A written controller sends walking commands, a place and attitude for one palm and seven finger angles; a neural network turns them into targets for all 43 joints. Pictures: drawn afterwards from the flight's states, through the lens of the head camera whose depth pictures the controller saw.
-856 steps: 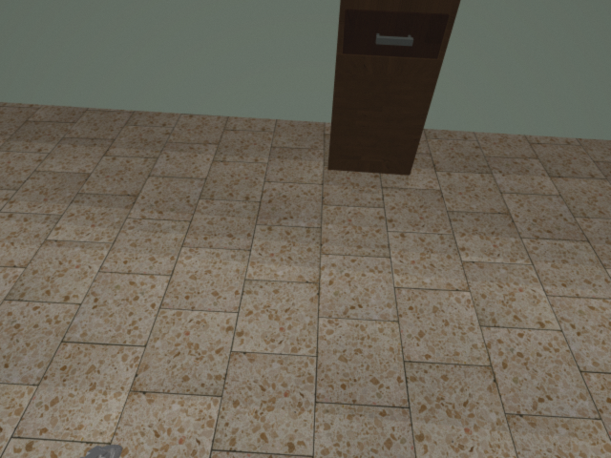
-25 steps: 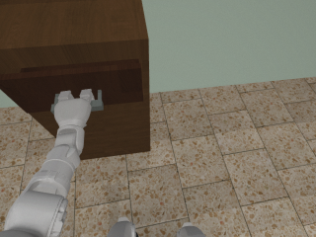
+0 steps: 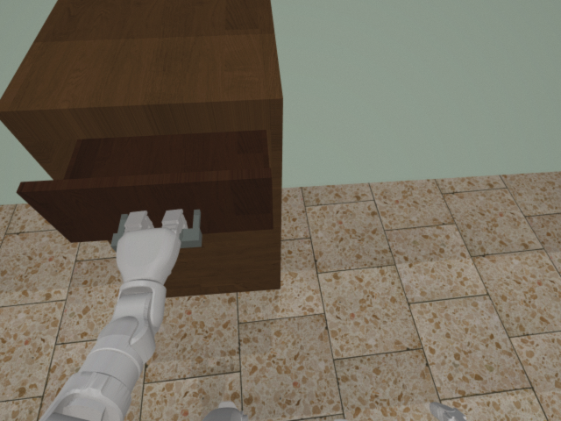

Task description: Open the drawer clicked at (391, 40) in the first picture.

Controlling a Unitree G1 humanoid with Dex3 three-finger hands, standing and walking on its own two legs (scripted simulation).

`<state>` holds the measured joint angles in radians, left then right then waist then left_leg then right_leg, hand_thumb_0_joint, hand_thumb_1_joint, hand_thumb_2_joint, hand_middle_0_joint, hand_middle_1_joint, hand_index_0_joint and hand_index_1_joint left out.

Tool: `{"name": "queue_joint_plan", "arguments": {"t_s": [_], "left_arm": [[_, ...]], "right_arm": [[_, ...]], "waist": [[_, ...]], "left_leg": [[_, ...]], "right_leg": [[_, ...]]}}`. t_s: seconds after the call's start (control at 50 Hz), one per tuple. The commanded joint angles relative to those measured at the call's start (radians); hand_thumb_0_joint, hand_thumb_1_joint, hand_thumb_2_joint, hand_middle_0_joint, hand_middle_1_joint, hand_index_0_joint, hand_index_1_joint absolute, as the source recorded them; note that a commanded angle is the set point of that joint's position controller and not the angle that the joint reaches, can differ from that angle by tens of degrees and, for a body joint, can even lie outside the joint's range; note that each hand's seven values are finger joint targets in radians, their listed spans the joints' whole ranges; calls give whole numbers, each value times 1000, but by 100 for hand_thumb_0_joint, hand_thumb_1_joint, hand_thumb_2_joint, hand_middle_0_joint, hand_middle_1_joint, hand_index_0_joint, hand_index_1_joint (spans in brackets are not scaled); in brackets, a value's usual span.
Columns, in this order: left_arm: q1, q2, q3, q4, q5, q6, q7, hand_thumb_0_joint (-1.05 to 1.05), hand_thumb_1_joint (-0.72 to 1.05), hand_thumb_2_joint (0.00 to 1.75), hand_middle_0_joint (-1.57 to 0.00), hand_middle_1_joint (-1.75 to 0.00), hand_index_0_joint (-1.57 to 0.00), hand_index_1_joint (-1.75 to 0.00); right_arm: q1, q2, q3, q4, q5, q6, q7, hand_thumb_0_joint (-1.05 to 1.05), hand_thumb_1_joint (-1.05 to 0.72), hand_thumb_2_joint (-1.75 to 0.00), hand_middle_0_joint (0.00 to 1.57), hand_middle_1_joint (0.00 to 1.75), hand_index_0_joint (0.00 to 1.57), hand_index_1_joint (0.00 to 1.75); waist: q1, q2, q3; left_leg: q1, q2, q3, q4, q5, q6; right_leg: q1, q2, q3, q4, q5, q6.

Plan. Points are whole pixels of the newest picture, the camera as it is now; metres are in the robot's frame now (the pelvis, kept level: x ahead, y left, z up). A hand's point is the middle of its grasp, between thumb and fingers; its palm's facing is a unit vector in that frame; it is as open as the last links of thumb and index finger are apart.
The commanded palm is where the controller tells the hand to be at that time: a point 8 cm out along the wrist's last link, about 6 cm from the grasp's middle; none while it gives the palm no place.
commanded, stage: pull the drawer open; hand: left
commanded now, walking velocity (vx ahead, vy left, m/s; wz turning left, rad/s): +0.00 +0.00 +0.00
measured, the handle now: (159, 228) +0.42 +0.21 -0.03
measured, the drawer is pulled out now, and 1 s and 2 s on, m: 0.10 0.21 0.30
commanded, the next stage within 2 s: open the thumb to release the handle in 1.82 s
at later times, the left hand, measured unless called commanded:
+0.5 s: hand (158, 299) +0.30 +0.20 -0.05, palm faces -0.03 -0.06 -1.00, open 5.7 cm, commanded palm +0.27 +0.19 +0.00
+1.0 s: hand (155, 336) +0.25 +0.19 -0.05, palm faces -0.03 -0.08 -1.00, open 5.7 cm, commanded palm +0.21 +0.19 +0.00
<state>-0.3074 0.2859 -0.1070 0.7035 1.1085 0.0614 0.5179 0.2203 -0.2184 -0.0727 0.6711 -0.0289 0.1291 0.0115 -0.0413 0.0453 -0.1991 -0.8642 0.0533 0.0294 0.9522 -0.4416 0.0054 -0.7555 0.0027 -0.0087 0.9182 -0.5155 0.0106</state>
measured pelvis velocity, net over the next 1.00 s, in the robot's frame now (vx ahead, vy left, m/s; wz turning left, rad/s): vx -0.01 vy -0.02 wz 0.01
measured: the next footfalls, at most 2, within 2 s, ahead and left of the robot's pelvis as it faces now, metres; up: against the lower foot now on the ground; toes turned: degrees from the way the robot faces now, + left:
none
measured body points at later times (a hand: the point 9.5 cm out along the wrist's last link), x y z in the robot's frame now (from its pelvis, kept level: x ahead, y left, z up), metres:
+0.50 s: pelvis -0.01 -0.01 +0.00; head +0.05 -0.02 +0.44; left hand +0.30 +0.20 +0.00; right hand +0.11 -0.26 -0.13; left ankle +0.00 +0.11 -0.68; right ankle -0.05 -0.13 -0.68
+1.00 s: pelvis -0.01 -0.02 +0.00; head +0.04 -0.03 +0.44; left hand +0.24 +0.19 +0.00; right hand +0.15 -0.26 -0.12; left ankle +0.00 +0.12 -0.68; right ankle -0.05 -0.13 -0.68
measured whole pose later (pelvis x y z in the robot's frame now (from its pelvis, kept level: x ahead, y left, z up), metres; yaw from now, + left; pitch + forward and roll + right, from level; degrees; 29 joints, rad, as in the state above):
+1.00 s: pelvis -0.01 -0.02 +0.00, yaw +0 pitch +16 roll +0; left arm 0.12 0.26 -0.14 0.33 1.11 0.08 0.53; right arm 0.16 -0.22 -0.05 0.62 -0.04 0.09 0.01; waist 0.00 0.04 -0.19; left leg -0.81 0.06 0.02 0.98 -0.44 -0.02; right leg -0.72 0.01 -0.01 0.98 -0.54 -0.01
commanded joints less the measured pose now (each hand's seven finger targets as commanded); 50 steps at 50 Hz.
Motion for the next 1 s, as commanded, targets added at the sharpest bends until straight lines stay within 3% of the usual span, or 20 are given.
{"name": "queue_joint_plan", "arguments": {"t_s": [0.0,0.06,0.12,0.2,0.26,0.38,0.4,0.44,0.48,0.52,0.56,0.58,0.66,0.68,0.76,0.78,0.8,0.88,0.94,0.98], "left_arm": [[-132,116,49,-142,0,29,31,0,90,90,-40,-135,-40,-135],[-116,94,32,-159,-9,35,25,0,90,90,-40,-135,-40,-135],[-41,102,43,-211,-19,26,16,0,90,90,-40,-135,-40,-135],[54,99,51,-255,-15,13,17,0,90,90,-40,-135,-40,-135],[61,102,52,-276,-13,14,26,0,90,90,-40,-135,-40,-135],[57,103,45,-325,3,26,49,0,90,90,-40,-135,-40,-135],[81,80,27,-319,-2,33,48,0,90,90,-40,-135,-40,-135],[77,91,32,-313,-1,40,47,0,90,90,-40,-135,-40,-135],[80,91,30,-348,-1,41,45,0,90,90,-40,-135,-40,-135],[97,64,1,-361,-12,45,36,0,90,90,-40,-135,-40,-135],[167,98,41,-361,-16,46,31,0,90,90,-40,-135,-40,-135],[162,84,22,-381,-15,40,28,0,90,90,-40,-135,-40,-135],[262,115,65,-393,-19,30,24,0,90,90,-40,-135,-40,-135],[260,105,52,-420,-17,24,26,0,90,90,-40,-135,-40,-135],[327,97,52,-441,-11,26,35,0,90,90,-40,-135,-40,-135],[289,99,44,-480,-7,19,41,0,90,90,-40,-135,-40,-135],[362,103,61,-465,-7,24,46,0,90,90,-40,-135,-40,-135],[357,111,62,-507,-5,30,53,0,90,90,-40,-135,-40,-135],[462,88,47,-535,-12,35,55,0,90,90,-40,-135,-40,-135],[490,106,63,-565,-13,33,57,0,90,90,-40,-135,-40,-135]], "right_arm": [[51,-135,-47,-85,-3,-27,-15,0,-90,-90,20,30,20,30],[39,-135,-45,-94,-4,-32,-11,0,-90,-90,20,30,20,30],[25,-132,-43,-107,-2,-35,-13,0,-90,-90,20,30,20,30],[11,-129,-42,-119,-4,-45,-13,0,-90,-90,20,30,20,30],[-4,-130,-39,-119,-3,-52,-12,0,-90,-90,20,30,20,30],[-23,-128,-34,-122,-6,-58,-11,0,-90,-90,20,30,20,30],[-20,-128,-37,-125,-5,-62,-13,0,-90,-90,20,30,20,30],[-27,-128,-35,-122,-3,-64,-16,0,-90,-90,20,30,20,30],[-41,-125,-31,-130,-4,-63,-17,0,-90,-90,20,30,20,30],[-50,-124,-29,-137,-1,-66,-16,0,-90,-90,20,30,20,30],[-51,-127,-28,-143,-2,-68,-19,0,-90,-90,20,30,20,30],[-61,-121,-24,-145,-1,-67,-19,0,-90,-90,20,30,20,30],[-72,-124,-22,-156,-3,-75,-21,0,-90,-90,20,30,20,30],[-81,-117,-18,-160,-4,-76,-21,0,-90,-90,20,30,20,30],[-90,-119,-20,-168,-5,-82,-17,0,-90,-90,20,30,20,30],[-99,-116,-16,-168,-8,-81,-16,0,-90,-90,20,30,20,30],[-91,-114,-21,-173,-8,-83,-16,0,-90,-90,20,30,20,30],[-114,-114,-13,-175,-10,-81,-16,0,-90,-90,20,30,20,30],[-114,-110,-15,-188,-10,-85,-12,0,-90,-90,20,30,20,30],[-132,-109,-8,-191,-11,-82,-9,0,-90,-90,20,30,20,30]], "waist": [[7,5,-319],[5,-14,-311],[24,-44,-345],[31,-49,-305],[25,-42,-271],[26,-34,-277],[24,-41,-261],[24,-48,-244],[35,-30,-286],[29,-35,-259],[49,-46,-270],[44,-50,-279],[59,-61,-244],[60,-49,-259],[57,-58,-211],[55,-38,-239],[66,-38,-224],[65,-50,-231],[73,-51,-234],[79,-54,-248]], "left_leg": [[370,-51,8,-54,509,21],[367,-48,2,-56,502,22],[361,-52,13,-57,494,24],[343,-52,15,-60,475,23],[329,-52,11,-63,436,22],[336,-53,7,-57,406,21],[330,-56,8,-57,388,23],[325,-57,8,-60,366,23],[347,-57,8,-61,385,22],[343,-58,10,-65,365,24],[334,-60,9,-65,384,22],[338,-61,13,-64,377,23],[311,-63,15,-61,374,22],[315,-65,19,-57,372,22],[304,-64,15,-55,357,20],[313,-64,17,-50,352,20],[314,-66,17,-51,354,20],[308,-67,17,-44,346,19],[322,-68,17,-40,376,20],[324,-66,14,-39,393,17]], "right_leg": [[83,58,-45,-73,544,-52],[82,58,-47,-76,534,-52],[131,55,-38,-75,574,-47],[136,53,-36,-75,579,-48],[114,53,-37,-78,535,-50],[81,54,-39,-67,487,-51],[83,55,-40,-72,478,-51],[78,54,-38,-77,459,-51],[84,53,-37,-71,464,-52],[84,51,-35,-82,458,-49],[119,53,-32,-76,489,-53],[118,47,-28,-78,495,-48],[139,46,-22,-77,524,-49],[134,43,-20,-72,526,-46],[120,45,-23,-75,509,-49],[109,41,-19,-69,497,-46],[116,46,-25,-68,495,-51],[112,41,-18,-64,501,-47],[130,44,-22,-57,540,-50],[135,42,-16,-48,562,-48]]}}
